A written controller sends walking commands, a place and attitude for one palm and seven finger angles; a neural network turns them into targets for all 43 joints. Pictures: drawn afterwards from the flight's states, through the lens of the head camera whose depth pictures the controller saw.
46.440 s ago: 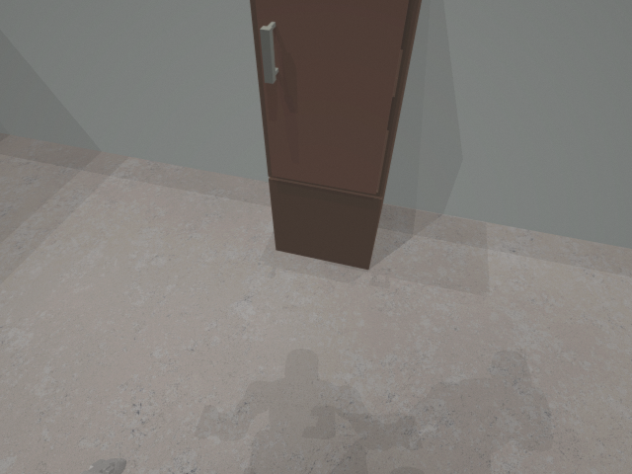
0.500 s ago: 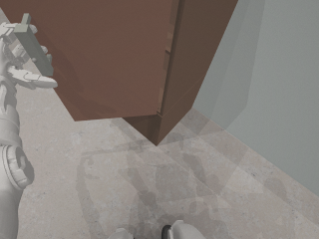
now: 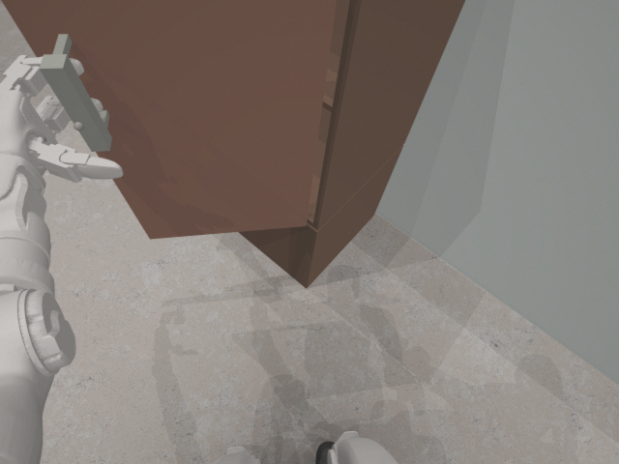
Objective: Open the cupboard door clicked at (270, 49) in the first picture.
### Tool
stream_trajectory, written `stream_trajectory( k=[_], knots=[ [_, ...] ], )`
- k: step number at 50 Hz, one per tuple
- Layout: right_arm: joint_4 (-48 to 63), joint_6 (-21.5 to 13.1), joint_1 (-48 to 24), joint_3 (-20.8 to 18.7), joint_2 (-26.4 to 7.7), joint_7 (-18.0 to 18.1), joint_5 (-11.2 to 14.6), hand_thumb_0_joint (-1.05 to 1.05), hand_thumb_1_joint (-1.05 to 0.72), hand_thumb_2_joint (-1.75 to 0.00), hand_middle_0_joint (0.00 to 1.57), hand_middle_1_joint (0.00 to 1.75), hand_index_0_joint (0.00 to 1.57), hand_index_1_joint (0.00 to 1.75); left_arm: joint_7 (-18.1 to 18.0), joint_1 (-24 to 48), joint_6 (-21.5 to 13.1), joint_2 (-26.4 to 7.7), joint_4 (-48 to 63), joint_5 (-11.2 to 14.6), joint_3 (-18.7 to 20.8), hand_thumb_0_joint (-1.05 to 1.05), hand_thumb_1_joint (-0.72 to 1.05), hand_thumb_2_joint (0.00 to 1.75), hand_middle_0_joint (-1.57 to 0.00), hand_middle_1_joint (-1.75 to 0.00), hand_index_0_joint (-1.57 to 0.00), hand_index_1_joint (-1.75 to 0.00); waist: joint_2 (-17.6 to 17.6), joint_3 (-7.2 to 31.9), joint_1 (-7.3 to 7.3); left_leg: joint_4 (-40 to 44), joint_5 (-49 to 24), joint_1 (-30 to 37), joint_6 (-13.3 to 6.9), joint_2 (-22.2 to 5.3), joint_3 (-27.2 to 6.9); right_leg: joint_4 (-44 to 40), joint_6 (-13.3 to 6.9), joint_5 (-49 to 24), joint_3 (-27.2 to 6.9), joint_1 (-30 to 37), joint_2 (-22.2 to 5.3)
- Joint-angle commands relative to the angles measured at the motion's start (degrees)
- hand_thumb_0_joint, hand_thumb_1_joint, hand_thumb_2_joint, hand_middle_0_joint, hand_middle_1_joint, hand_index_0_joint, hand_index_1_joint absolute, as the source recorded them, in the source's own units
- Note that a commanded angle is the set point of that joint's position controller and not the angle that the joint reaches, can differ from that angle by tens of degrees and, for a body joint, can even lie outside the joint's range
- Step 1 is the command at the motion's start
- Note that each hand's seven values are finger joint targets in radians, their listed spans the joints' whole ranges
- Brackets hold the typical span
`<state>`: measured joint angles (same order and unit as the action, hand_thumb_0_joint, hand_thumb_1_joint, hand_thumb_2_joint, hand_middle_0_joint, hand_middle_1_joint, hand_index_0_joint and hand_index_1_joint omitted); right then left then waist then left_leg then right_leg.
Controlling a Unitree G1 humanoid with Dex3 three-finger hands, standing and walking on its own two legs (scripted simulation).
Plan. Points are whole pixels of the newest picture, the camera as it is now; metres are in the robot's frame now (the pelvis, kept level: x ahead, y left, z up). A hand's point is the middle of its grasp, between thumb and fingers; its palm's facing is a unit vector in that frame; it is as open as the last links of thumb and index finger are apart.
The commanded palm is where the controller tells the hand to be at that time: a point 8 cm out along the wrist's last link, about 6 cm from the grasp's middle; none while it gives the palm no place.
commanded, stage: slide the fingers in behind the handle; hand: left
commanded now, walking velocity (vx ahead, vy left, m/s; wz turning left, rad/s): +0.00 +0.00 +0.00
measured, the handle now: (83, 96) +0.56 +0.25 +0.11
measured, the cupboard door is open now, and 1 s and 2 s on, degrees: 48 48 63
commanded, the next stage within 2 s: close the thumb around the handle in 0.10 s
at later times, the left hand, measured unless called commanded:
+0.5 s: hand (89, 120) +0.51 +0.23 +0.11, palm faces +0.06 -1.00 +0.00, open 11.4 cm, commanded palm +0.49 +0.27 +0.11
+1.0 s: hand (94, 123) +0.51 +0.23 +0.11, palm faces +0.06 -1.00 +0.00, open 5.8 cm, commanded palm +0.48 +0.27 +0.11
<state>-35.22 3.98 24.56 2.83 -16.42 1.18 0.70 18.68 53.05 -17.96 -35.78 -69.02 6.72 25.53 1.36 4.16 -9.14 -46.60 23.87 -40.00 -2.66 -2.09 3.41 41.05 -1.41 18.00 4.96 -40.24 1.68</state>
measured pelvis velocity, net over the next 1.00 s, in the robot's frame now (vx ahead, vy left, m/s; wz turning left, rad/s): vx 0.00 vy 0.00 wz -0.01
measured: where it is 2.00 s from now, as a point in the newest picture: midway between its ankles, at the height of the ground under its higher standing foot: outside the picture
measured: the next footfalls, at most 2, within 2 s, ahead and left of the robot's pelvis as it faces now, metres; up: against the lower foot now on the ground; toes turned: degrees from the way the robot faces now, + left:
none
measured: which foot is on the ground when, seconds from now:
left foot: down 0.00-1.00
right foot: down 0.00-1.00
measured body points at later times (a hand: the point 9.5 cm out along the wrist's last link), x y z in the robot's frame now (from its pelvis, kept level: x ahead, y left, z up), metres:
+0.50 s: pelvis +0.00 +0.01 +0.00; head +0.12 +0.03 +0.43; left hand +0.51 +0.29 +0.12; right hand -0.03 -0.26 -0.11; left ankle -0.02 +0.08 -0.71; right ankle +0.01 -0.11 -0.71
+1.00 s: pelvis +0.00 +0.00 +0.00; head +0.11 +0.02 +0.43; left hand +0.50 +0.28 +0.12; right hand +0.00 -0.27 -0.11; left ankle -0.02 +0.08 -0.71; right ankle +0.01 -0.11 -0.71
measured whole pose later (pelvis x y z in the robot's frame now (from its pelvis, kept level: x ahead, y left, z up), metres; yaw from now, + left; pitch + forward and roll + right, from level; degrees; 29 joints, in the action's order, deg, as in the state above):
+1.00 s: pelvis +0.00 +0.00 +0.00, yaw +0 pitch +17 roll -3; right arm -34.9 3.4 23.8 2.8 -16.7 1.0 0.2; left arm 16.7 54.6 -18.0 -34.5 -70.1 5.2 25.9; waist 1.4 4.4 -10.0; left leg -47.6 24.2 -41.0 -3.0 -2.0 3.6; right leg 42.0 -1.1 18.1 4.6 -41.4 1.6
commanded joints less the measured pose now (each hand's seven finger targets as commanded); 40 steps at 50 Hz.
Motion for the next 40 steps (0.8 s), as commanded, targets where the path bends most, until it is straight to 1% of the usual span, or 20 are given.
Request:
stream_trajectory(
  k=[1, 2, 4, 6, 9, 10, 13, 15, 17, 20, 23, 24, 25, 26, 30, 33, 34, 35, 38, 40],
  knots=[
    [1.33, -1.25, 9.21, -3.97, -10.67, 1.10, -0.27, 0.00, -0.90, -0.90, 0.20, 0.30, 0.20, 0.30, 0.68, 26.81, -3.40, -13.28, 9.29, 1.45, -0.33, 0.00, -0.50, 0.30, -0.30, -1.20, -0.30, -1.20, 5.06, 21.71, -1.88, 4.26, -22.83, 14.93, 0.68, 0.25, -6.20, -2.74, 0.49, -17.12, -3.26, 9.07, 1.06],
    [1.24, -1.30, 9.32, -3.90, -10.88, 1.24, -0.28, 0.00, -0.90, -0.90, 0.20, 0.30, 0.20, 0.30, 0.58, 27.05, -3.04, -13.81, 8.42, 1.32, -0.34, 0.00, -0.50, 0.30, -0.30, -1.20, -0.30, -1.20, 4.19, 20.89, -2.14, 4.45, -21.38, 13.65, 0.56, 0.29, -6.24, -2.83, 0.52, -16.28, -3.30, 9.10, 0.96],
    [1.09, -1.69, 9.38, -3.77, -10.83, 1.30, -0.46, 0.00, -0.90, -0.90, 0.20, 0.30, 0.20, 0.30, 0.15, 29.66, -3.35, -13.96, 9.40, 0.84, -0.68, 0.00, -0.50, 0.30, -0.30, -1.20, -0.30, -1.20, 7.67, 22.32, -2.03, 4.26, -21.92, 15.06, 0.84, 0.43, -6.63, -2.45, 0.37, -15.53, -3.38, 7.87, 0.79],
    [0.77, -1.92, 9.76, -3.71, -10.91, 1.32, -0.58, 0.00, -0.90, -0.90, 0.20, 0.30, 0.20, 0.30, -0.43, 30.65, -3.50, -14.59, 8.76, 0.25, -0.64, 0.00, -0.50, 0.30, -0.30, -1.20, -0.30, -1.20, 6.35, 22.46, -2.41, 3.94, -22.02, 14.83, 0.94, 0.25, -7.15, -2.07, 0.34, -15.08, -3.14, 7.29, 0.87],
    [0.81, -2.16, 10.27, -4.09, -10.79, 1.00, -0.93, 0.00, -0.90, -0.90, 0.20, 0.30, 0.20, 0.30, -1.02, 31.60, -5.11, -15.26, 12.30, 0.09, 0.45, 0.00, -0.50, 0.30, -0.30, -1.20, -0.30, -1.20, 9.91, 28.24, -1.52, 3.03, -28.01, 19.83, 1.83, -0.05, -7.95, -0.99, 0.20, -16.89, -2.88, 6.78, 1.00],
    [0.75, -2.15, 10.27, -3.99, -10.68, 0.84, -0.98, 0.00, -0.90, -0.90, 0.20, 0.30, 0.20, 0.30, -1.10, 30.43, -4.87, -13.99, 10.71, 0.26, -0.01, 0.00, -0.50, 0.30, -0.30, -1.20, -0.30, -1.20, 8.80, 27.36, -1.68, 2.88, -28.45, 19.50, 1.85, -0.13, -7.86, -1.12, 0.26, -17.09, -2.75, 6.49, 1.12],
    [0.90, -1.75, 10.84, -3.92, -11.15, 0.73, -0.99, 0.00, -0.90, -0.90, 0.20, 0.30, 0.20, 0.30, -1.33, 28.48, -4.02, -16.50, 8.60, 0.19, 2.24, 0.00, -0.33, 0.37, -0.31, -1.22, -0.31, -1.22, 5.58, 25.73, -1.15, 3.04, -27.55, 16.16, 1.30, 0.00, -7.46, -1.00, 0.21, -18.12, -2.81, 8.65, 1.24],
    [1.56, -1.56, 10.20, -3.75, -10.84, 0.66, -0.86, 0.00, -0.90, -0.90, 0.20, 0.30, 0.20, 0.30, -1.33, 28.52, -3.39, -15.18, 9.06, -0.46, 0.55, 0.00, -0.22, 0.42, -0.32, -1.23, -0.32, -1.23, 7.67, 24.99, -1.12, 3.36, -26.76, 15.61, 1.42, 0.09, -6.98, -1.08, 0.36, -17.85, -2.79, 8.22, 1.05],
    [1.95, -1.36, 10.60, -3.85, -11.09, 0.65, -0.87, 0.00, -0.90, -0.90, 0.20, 0.30, 0.20, 0.30, -1.82, 27.80, -3.37, -17.98, 9.58, -0.80, 2.53, 0.00, -0.11, 0.47, -0.33, -1.24, -0.33, -1.24, 6.22, 25.63, -0.55, 3.53, -25.95, 14.69, 1.23, 0.09, -6.96, -1.12, 0.30, -17.92, -2.97, 9.91, 1.15],
    [1.71, -1.40, 10.74, -4.13, -10.59, 0.44, -0.99, 0.00, -0.90, -0.90, 0.20, 0.30, 0.20, 0.30, -2.00, 29.93, -4.63, -15.14, 13.16, -0.53, 0.75, 0.00, 0.06, 0.54, -0.34, -1.26, -0.34, -1.26, 9.69, 27.33, -1.06, 3.10, -30.32, 19.25, 1.97, -0.40, -7.58, -0.94, 0.22, -18.49, -2.53, 7.67, 1.35],
    [1.43, -1.22, 11.25, -4.23, -10.81, 0.32, -1.02, 0.00, -0.90, -0.90, 0.20, 0.30, 0.20, 0.30, -1.81, 27.84, -4.34, -14.24, 11.28, 0.33, 1.17, 0.00, 0.23, 0.61, -0.35, -1.28, -0.35, -1.28, 6.58, 26.12, -1.17, 3.14, -30.24, 18.17, 1.66, -0.42, -7.52, -1.21, 0.18, -18.72, -2.37, 8.25, 1.59],
    [1.25, -1.13, 11.20, -4.29, -10.88, 0.36, -0.96, 0.00, -0.90, -0.90, 0.20, 0.30, 0.20, 0.30, -1.83, 28.02, -4.13, -15.08, 11.13, 0.18, 1.68, 0.00, 0.28, 0.64, -0.36, -1.28, -0.36, -1.28, 6.69, 25.92, -1.02, 3.36, -30.26, 17.96, 1.70, -0.49, -7.49, -1.24, 0.33, -18.98, -2.45, 8.40, 1.54],
    [1.26, -1.10, 11.09, -4.31, -10.74, 0.29, -0.93, 0.00, -0.90, -0.90, 0.20, 0.30, 0.20, 0.30, -1.72, 27.99, -3.74, -13.52, 11.09, 0.12, 0.42, 0.00, 0.34, 0.66, -0.36, -1.29, -0.36, -1.29, 7.51, 25.94, -1.40, 3.35, -29.55, 18.07, 1.56, -0.34, -7.16, -1.48, 0.42, -18.75, -2.59, 7.98, 1.50],
    [1.13, -1.04, 11.30, -4.31, -10.88, 0.36, -0.99, 0.00, -0.90, -0.90, 0.20, 0.30, 0.20, 0.30, -1.86, 27.25, -3.60, -15.92, 10.88, -0.18, 2.21, 0.00, 0.40, 0.68, -0.36, -1.30, -0.36, -1.30, 6.97, 25.73, -0.66, 3.34, -29.18, 17.06, 1.49, -0.28, -7.07, -1.38, 0.31, -18.98, -2.65, 8.90, 1.38],
    [1.71, -0.86, 10.98, -4.26, -10.70, 0.35, -0.93, 0.00, -0.90, -0.90, 0.20, 0.30, 0.20, 0.30, -1.71, 25.49, -3.87, -17.21, 11.48, -0.17, 3.25, 0.00, 0.62, 0.78, -0.38, -1.32, -0.38, -1.32, 6.41, 25.95, -0.15, 3.32, -29.11, 15.74, 1.19, -0.04, -6.36, -1.37, 0.33, -20.87, -3.08, 11.11, 1.34],
    [1.86, -0.93, 10.63, -4.25, -10.38, 0.34, -0.83, 0.00, -0.90, -0.90, 0.20, 0.30, 0.20, 0.30, -1.25, 26.51, -4.31, -13.26, 12.77, 0.55, 0.37, 0.00, 0.79, 0.85, -0.39, -1.34, -0.39, -1.34, 7.17, 24.82, -1.13, 3.42, -30.00, 17.52, 1.24, -0.16, -6.70, -1.57, 0.24, -20.34, -2.75, 9.45, 1.44],
    [1.61, -0.88, 10.59, -4.35, -10.56, 0.37, -0.81, 0.00, -0.90, -0.90, 0.20, 0.30, 0.20, 0.30, -1.22, 26.88, -4.45, -14.58, 13.13, 0.40, 1.12, 0.00, 0.84, 0.88, -0.40, -1.34, -0.40, -1.34, 7.85, 25.69, -0.69, 3.38, -30.22, 18.04, 1.53, -0.28, -6.96, -1.45, 0.30, -19.87, -2.76, 9.21, 1.40],
    [1.55, -0.94, 10.51, -4.32, -10.43, 0.30, -0.81, 0.00, -0.90, -0.90, 0.20, 0.30, 0.20, 0.30, -1.09, 27.26, -4.35, -13.22, 13.11, 0.62, 0.27, 0.00, 0.90, 0.90, -0.40, -1.35, -0.40, -1.35, 8.89, 25.82, -0.98, 3.42, -30.18, 18.79, 1.61, -0.26, -6.93, -1.50, 0.27, -19.56, -2.68, 8.56, 1.44],
    [1.22, -0.92, 10.64, -4.27, -10.67, 0.46, -0.85, 0.00, -0.90, -0.90, 0.20, 0.30, 0.20, 0.30, -1.17, 26.72, -3.88, -13.93, 10.90, 0.83, 1.09, 0.00, 0.90, 0.90, -0.40, -1.35, -0.40, -1.35, 5.90, 24.08, -1.30, 3.39, -28.42, 17.03, 1.21, -0.16, -6.86, -1.73, 0.27, -18.99, -2.66, 8.74, 1.43],
    [1.50, -0.96, 10.12, -4.08, -10.60, 0.62, -0.81, 0.00, -0.90, -0.90, 0.20, 0.30, 0.20, 0.30, -1.59, 27.56, -3.69, -16.05, 11.35, 0.34, 2.36, 0.00, 0.90, 0.90, -0.40, -1.35, -0.40, -1.35, 7.62, 24.34, -0.62, 3.65, -27.10, 15.57, 1.24, 0.22, -6.59, -1.47, 0.30, -19.18, -2.99, 9.91, 1.12]
  ],
)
